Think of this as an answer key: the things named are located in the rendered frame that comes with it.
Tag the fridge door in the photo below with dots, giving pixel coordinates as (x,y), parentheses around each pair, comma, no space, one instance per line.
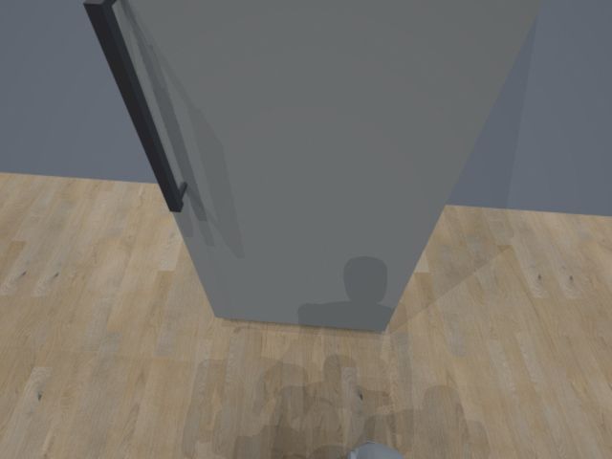
(319,140)

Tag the handle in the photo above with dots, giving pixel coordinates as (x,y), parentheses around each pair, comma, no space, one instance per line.
(108,32)

